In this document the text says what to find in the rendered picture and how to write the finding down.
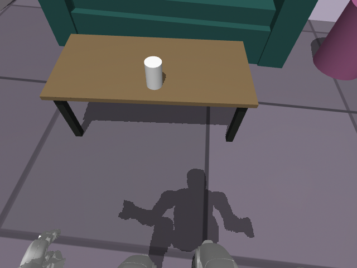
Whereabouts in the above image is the coffee table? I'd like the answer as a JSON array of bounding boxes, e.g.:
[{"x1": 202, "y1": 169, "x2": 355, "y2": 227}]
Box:
[{"x1": 39, "y1": 34, "x2": 259, "y2": 142}]

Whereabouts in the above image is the left robot hand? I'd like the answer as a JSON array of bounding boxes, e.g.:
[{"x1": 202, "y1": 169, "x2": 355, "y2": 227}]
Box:
[{"x1": 20, "y1": 229, "x2": 66, "y2": 268}]

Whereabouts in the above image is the sofa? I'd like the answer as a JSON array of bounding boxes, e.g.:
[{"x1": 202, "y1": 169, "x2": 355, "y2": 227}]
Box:
[{"x1": 38, "y1": 0, "x2": 318, "y2": 68}]

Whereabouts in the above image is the can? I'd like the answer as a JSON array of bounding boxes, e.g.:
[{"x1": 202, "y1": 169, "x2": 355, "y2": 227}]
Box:
[{"x1": 144, "y1": 56, "x2": 163, "y2": 90}]

